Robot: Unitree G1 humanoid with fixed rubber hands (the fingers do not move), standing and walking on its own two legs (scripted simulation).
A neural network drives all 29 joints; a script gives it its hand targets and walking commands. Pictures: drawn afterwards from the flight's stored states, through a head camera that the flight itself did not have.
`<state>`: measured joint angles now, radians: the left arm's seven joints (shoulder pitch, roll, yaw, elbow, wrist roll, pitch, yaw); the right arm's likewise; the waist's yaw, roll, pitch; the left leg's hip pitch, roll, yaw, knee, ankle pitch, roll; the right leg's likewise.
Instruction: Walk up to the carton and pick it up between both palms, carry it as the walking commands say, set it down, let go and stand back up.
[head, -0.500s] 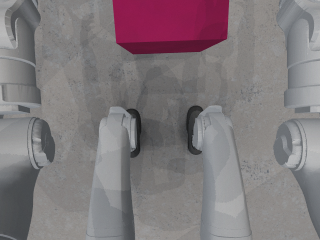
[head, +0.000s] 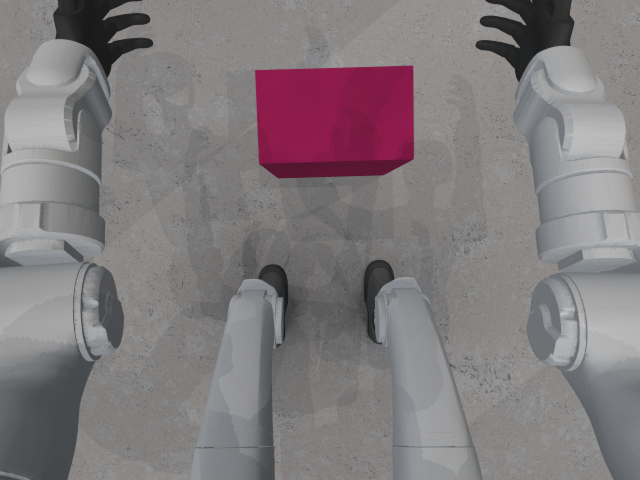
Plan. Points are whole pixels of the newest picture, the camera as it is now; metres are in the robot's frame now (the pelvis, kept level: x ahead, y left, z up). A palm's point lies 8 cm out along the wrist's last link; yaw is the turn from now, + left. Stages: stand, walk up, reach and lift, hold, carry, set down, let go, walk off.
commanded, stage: let go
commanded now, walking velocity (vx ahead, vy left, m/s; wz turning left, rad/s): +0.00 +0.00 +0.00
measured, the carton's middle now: (332, 133) +0.53 -0.01 -0.50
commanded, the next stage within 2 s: stand in 1.30 s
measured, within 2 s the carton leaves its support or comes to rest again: neither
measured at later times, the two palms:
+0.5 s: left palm (35, 157) +0.41 +0.23 -0.01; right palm out of the picture +0.41 -0.23 -0.01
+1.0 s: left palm out of the picture +0.25 +0.23 +0.05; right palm out of the picture +0.26 -0.24 +0.05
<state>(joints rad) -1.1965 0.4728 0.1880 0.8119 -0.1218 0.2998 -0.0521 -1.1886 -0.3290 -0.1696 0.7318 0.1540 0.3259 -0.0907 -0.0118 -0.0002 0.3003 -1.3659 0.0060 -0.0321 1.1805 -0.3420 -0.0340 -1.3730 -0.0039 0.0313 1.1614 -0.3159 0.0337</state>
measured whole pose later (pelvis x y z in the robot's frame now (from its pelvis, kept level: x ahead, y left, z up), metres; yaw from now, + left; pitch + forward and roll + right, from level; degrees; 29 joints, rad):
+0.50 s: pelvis +0.10 +0.00 +0.08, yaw +0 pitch +31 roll +0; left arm -0.31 0.24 0.14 0.64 -0.01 0.10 -0.06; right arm -0.33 -0.21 -0.17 0.65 0.06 0.11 0.04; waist -0.01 0.00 -0.19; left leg -1.00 0.01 -0.03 0.80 -0.34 -0.03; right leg -1.01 -0.01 0.03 0.78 -0.31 0.03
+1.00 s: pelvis +0.10 +0.00 +0.12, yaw +0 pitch +1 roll +0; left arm 0.25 0.21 0.03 0.42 0.00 0.08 -0.06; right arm 0.19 -0.19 -0.11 0.47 0.06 0.08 0.10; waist -0.01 0.00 0.04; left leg -0.29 0.02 -0.03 0.55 -0.29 -0.02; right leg -0.29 -0.01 0.03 0.52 -0.26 0.03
